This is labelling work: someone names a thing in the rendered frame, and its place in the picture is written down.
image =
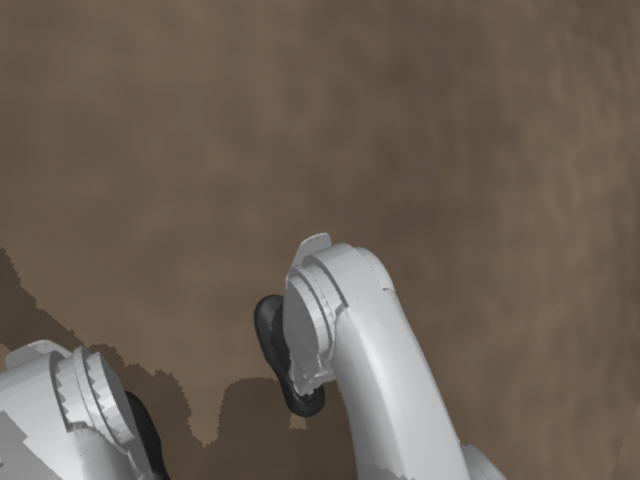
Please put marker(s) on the right robot hand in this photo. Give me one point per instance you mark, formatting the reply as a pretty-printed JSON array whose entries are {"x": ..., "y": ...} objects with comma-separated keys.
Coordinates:
[{"x": 479, "y": 466}]

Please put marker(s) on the right robot foot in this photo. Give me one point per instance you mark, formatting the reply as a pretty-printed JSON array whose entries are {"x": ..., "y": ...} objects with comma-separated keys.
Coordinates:
[{"x": 268, "y": 321}]

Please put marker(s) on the left robot foot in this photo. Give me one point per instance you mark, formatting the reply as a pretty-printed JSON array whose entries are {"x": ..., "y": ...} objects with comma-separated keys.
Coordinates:
[{"x": 149, "y": 436}]

